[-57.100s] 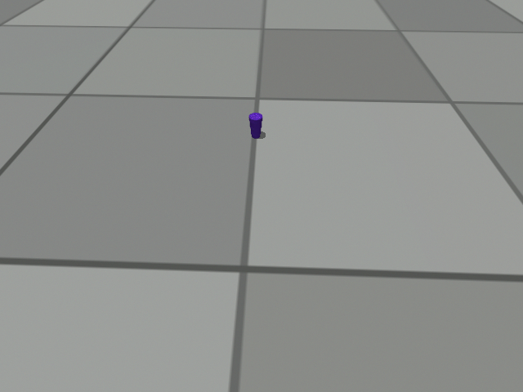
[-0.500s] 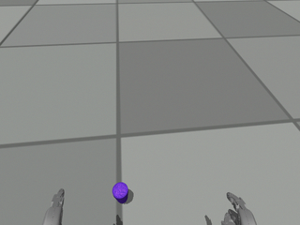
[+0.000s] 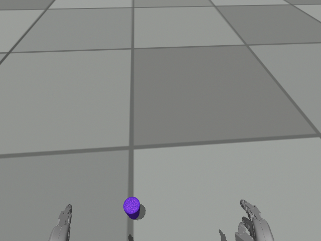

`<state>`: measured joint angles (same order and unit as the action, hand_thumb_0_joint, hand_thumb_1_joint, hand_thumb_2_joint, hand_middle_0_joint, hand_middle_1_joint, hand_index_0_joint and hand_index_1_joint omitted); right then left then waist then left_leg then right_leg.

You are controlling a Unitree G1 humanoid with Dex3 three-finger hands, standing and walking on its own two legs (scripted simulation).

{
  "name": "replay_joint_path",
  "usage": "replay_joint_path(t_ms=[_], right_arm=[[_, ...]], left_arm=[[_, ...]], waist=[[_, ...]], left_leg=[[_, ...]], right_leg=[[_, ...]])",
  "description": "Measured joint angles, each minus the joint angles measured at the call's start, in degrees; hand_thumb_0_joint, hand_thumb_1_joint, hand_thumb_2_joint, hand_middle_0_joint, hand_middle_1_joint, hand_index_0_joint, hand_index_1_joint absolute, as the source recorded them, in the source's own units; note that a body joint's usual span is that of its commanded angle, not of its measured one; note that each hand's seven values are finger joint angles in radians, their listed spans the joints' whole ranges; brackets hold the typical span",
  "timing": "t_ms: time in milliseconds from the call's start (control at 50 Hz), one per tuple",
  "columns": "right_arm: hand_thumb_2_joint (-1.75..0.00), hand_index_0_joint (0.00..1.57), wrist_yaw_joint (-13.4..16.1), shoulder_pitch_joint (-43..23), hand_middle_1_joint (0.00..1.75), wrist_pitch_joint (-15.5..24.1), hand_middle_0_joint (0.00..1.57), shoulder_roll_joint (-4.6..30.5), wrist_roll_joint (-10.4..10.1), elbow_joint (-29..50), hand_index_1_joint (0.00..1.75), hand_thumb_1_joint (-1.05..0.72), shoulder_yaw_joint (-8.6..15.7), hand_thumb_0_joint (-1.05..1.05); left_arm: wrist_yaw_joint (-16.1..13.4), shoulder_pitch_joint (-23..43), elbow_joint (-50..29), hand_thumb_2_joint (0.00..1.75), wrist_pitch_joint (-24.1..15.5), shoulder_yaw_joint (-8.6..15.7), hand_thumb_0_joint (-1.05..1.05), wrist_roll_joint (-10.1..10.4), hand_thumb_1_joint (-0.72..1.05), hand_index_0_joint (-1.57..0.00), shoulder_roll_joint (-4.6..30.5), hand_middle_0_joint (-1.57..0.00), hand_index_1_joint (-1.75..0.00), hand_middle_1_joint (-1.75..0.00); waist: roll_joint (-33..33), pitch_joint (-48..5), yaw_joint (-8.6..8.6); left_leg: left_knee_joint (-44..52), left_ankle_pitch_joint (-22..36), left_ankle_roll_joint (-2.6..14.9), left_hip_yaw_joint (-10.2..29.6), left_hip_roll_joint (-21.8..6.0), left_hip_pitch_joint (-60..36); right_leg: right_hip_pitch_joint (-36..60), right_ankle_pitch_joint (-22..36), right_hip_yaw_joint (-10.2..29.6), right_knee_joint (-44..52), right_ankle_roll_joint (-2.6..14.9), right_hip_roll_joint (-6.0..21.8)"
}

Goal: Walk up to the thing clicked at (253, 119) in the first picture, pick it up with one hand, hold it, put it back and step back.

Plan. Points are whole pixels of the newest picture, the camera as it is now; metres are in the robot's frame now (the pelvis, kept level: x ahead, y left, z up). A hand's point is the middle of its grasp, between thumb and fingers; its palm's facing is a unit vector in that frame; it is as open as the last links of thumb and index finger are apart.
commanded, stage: home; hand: left
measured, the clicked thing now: (132, 209) +0.42 +0.14 -0.65
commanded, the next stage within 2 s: stand in 1.26 s
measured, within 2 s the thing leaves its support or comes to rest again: neither
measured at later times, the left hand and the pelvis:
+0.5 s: hand out of the picture +0.17 +0.17 -0.06, palm faces +0.09 -0.96 -0.28, open 17.4 cm; pelvis +0.00 -0.01 +0.00, yaw +0 degrees
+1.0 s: hand out of the picture +0.16 +0.18 -0.06, palm faces +0.09 -0.96 -0.28, open 17.4 cm; pelvis +0.00 +0.00 +0.00, yaw +0 degrees
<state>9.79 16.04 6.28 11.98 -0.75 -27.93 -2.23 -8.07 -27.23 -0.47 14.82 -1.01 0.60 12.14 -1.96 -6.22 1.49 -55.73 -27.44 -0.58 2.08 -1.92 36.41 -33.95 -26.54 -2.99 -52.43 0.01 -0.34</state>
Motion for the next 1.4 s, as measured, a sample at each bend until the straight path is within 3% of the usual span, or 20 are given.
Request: replay_joint_path(t_ms=[1400], right_arm=[[-0.90,0.20,0.20,-0.36,0.30,1.37,0.21,0.01,0.21,-1.70,0.30,-0.90,0.57,0.01]], left_arm=[[0.64,0.62,1.24,0.08,-0.59,0.34,-0.01,0.10,-0.50,-0.06,-0.41,-0.06,-0.06,-0.06]], waist=[[0.38,0.66,-0.26]], left_leg=[[1.36,0.53,-0.37,-0.01,-0.16,-1.22]], right_leg=[[0.95,0.30,0.04,0.87,0.38,-0.19]])
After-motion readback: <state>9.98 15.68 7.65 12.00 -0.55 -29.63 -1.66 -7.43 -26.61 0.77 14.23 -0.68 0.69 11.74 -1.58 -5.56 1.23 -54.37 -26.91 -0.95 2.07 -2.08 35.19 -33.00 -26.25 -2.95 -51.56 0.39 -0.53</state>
